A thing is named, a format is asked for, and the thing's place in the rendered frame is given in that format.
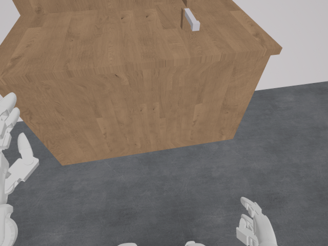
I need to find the robot right hand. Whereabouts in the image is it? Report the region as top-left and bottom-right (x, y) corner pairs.
(236, 197), (277, 246)

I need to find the tap lever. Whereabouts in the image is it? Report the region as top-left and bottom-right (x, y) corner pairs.
(185, 8), (200, 31)

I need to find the counter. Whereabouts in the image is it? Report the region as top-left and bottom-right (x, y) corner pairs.
(0, 0), (282, 166)

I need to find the robot left hand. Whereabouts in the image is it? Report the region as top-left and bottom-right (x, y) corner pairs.
(0, 92), (39, 204)

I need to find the left robot forearm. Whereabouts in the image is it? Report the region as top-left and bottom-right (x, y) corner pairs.
(0, 204), (18, 246)

